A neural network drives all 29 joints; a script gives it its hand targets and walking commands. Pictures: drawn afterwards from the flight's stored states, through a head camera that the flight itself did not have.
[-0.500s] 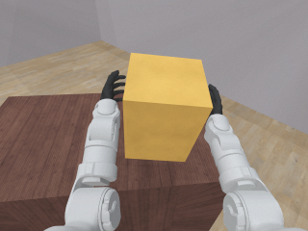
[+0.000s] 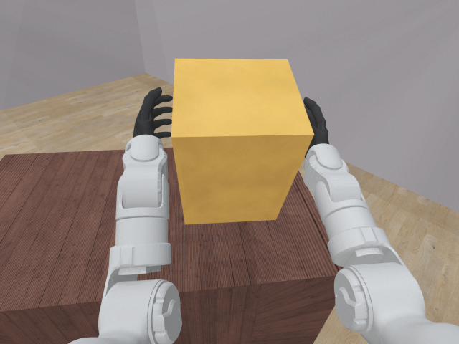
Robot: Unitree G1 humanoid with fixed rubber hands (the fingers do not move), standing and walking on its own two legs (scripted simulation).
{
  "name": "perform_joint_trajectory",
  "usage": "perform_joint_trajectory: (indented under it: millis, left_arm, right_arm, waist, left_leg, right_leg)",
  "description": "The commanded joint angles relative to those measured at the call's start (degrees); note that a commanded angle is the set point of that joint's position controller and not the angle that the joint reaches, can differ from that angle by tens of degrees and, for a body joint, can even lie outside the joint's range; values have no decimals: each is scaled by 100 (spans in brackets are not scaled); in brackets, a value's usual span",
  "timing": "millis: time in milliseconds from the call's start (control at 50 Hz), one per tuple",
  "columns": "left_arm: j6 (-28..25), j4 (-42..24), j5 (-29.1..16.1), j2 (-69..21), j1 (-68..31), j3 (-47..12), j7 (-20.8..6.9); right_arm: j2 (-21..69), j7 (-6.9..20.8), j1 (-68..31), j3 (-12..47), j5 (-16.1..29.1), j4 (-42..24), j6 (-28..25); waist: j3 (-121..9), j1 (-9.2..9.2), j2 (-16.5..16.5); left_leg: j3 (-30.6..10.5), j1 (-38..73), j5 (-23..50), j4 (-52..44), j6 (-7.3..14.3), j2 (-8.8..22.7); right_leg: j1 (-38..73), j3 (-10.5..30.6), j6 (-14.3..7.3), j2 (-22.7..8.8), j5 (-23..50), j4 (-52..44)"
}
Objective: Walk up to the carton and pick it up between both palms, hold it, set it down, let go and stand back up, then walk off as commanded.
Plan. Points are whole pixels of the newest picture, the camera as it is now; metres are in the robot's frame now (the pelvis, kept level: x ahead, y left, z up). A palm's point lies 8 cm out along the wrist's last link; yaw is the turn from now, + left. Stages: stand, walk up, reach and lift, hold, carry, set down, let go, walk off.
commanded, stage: reach and lift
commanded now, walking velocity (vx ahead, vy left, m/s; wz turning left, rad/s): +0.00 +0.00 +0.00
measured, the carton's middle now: (231, 149) +0.41 +0.01 +0.19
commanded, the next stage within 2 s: hold in 0.50 s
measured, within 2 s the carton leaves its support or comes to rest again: neither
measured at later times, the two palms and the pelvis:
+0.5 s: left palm (154, 154) +0.36 +0.14 +0.21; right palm (316, 160) +0.37 -0.14 +0.19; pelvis -0.01 -0.01 +0.00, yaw +0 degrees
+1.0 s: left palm (152, 152) +0.34 +0.14 +0.22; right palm (320, 154) +0.35 -0.14 +0.22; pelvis -0.02 -0.01 +0.00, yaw +0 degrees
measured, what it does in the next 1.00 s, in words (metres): stands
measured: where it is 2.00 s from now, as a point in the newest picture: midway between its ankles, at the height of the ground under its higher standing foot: outside the picture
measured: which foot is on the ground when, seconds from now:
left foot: down 0.00-1.00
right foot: down 0.00-1.00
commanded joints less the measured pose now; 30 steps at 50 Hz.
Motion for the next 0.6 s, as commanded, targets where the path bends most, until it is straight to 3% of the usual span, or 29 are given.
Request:
perform_joint_trajectory:
  millis: [0,20,40,100,120,140,180,200,220,240,260,300,340,360,400,440,460,500,520,540,560,580]
  left_arm:
    - [418,759,-16,-2418,-2245,-1408,-1562]
    - [358,740,-148,-2468,-2565,-1417,-1436]
    - [190,488,-427,-2653,-3040,-1622,-1309]
    - [-490,-763,-1535,-3480,-4461,-3001,-717]
    - [-706,-1237,-1827,-3666,-4877,-3449,-466]
    - [-800,-1258,-1940,-3663,-4878,-3623,-305]
    - [-790,-964,-1738,-3651,-4886,-3443,-127]
    - [-680,-577,-1427,-3401,-4545,-3009,-118]
    - [-417,169,-1019,-3200,-3834,-2452,-236]
    - [-128,988,-317,-2531,-3074,-1541,-424]
    - [125,1484,203,-2321,-2565,-1060,-696]
    - [478,1546,449,-2134,-2301,-848,-1263]
    - [702,1743,414,-2034,-2341,-756,-1618]
    - [749,1613,347,-2060,-2498,-782,-1737]
    - [625,1158,48,-2251,-2999,-1038,-1686]
    - [347,505,-449,-2728,-3551,-1435,-1361]
    - [116,-190,-887,-3069,-3987,-1954,-1193]
    - [-274,-1704,-1813,-3739,-4527,-3293,-789]
    - [-399,-2147,-2080,-3721,-4674,-3714,-589]
    - [-529,-2365,-2207,-3734,-4786,-3845,-413]
    - [-516,-2428,-2089,-3575,-4573,-3786,-343]
    - [-375,-2077,-1808,-3343,-4117,-3491,-342]
  right_arm:
    - [2092,553,-3294,1294,31,-482,356]
    - [2172,544,-3741,1123,-6,-727,139]
    - [2502,549,-4255,1225,89,-1096,-47]
    - [3308,670,-5735,2109,624,-2593,-569]
    - [3354,711,-5646,2227,721,-2709,-619]
    - [3407,752,-5820,2374,772,-2970,-693]
    - [3205,799,-5336,2099,555,-2230,-653]
    - [3097,825,-4766,1871,410,-1437,-493]
    - [2729,825,-4072,1472,100,-703,-297]
    - [2376,813,-3313,1013,-300,158,-32]
    - [2101,855,-2812,751,-471,829,166]
    - [1834,838,-2821,776,-324,839,540]
    - [1604,788,-3196,843,-73,667,736]
    - [1649,777,-3394,777,-10,515,749]
    - [2057,699,-4086,805,21,-122,464]
    - [2611,623,-4584,1135,320,-770,118]
    - [2831,600,-4910,1328,502,-1293,-103]
    - [3199,582,-5386,2170,1108,-3019,-418]
    - [3343,524,-5411,2526,1270,-3511,-451]
    - [3457,479,-5390,2743,1329,-3746,-456]
    - [3421,436,-4929,2904,1284,-3581,-392]
    - [3271,353,-4246,2827,1210,-2988,-193]
  waist:
    - [-9,-195,-142]
    - [-179,-177,72]
    - [-602,-135,65]
    - [-2934,91,536]
    - [-3528,-70,804]
    - [-3982,65,742]
    - [-3775,15,812]
    - [-2991,45,630]
    - [-2000,-88,405]
    - [-884,-50,16]
    - [91,-186,-137]
    - [766,-179,-322]
    - [799,-62,-338]
    - [601,-97,-250]
    - [-142,-129,75]
    - [-958,-113,443]
    - [-1923,-184,659]
    - [-4093,-301,901]
    - [-4671,-289,975]
    - [-4941,-224,937]
    - [-4928,-193,935]
    - [-4130,-226,810]
  left_leg:
    - [-197,789,-351,-1179,-21,157]
    - [-191,808,-308,-1176,-43,123]
    - [-188,890,-109,-1059,-49,90]
    - [-399,1916,1564,-352,-437,199]
    - [-469,2271,1740,-224,-593,244]
    - [-529,2426,1930,-75,-607,281]
    - [-544,2482,1590,-133,-613,393]
    - [-474,2263,982,-341,-507,437]
    - [-371,1960,256,-647,-357,418]
    - [-194,1410,-656,-960,-67,314]
    - [-154,1053,-1312,-1290,111,263]
    - [-91,543,-1550,-1537,244,242]
    - [-141,394,-1534,-1627,259,271]
    - [-174,302,-1474,-1614,204,257]
    - [-36,448,-752,-1342,59,110]
    - [-93,806,311,-1075,-111,58]
    - [-187,1435,1326,-722,-337,97]
    - [-381,2688,3406,65,-721,131]
    - [-434,3006,3951,375,-776,111]
    - [-472,3155,4243,519,-792,139]
    - [-405,3307,4473,588,-749,112]
    - [-333,3250,4320,539,-707,101]
  right_leg:
    - [126,-181,-6,2,-635,-723]
    - [174,-279,36,11,-489,-676]
    - [161,-326,86,49,-260,-604]
    - [-336,-437,59,294,511,-262]
    - [-615,-443,12,330,447,-248]
    - [-801,-439,-18,365,449,-255]
    - [-1116,-383,-59,339,142,-357]
    - [-1116,-345,-64,313,-177,-467]
    - [-1002,-359,-52,237,-402,-570]
    - [-734,-353,11,134,-834,-699]
    - [-509,-366,67,46,-1216,-759]
    - [-226,-135,35,-20,-1496,-845]
    - [-100,5,2,-11,-1470,-901]
    - [-66,16,-20,16,-1335,-865]
    - [163,-86,-28,6,-740,-774]
    - [418,-285,14,118,211,-566]
    - [283,-347,21,209,722,-421]
    - [155,-448,56,412,1753,-186]
    - [18,-394,50,447,1947,-153]
    - [-76,-362,55,502,1979,-150]
    - [-112,-345,55,489,2112,-190]
    - [-107,-341,73,471,2134,-250]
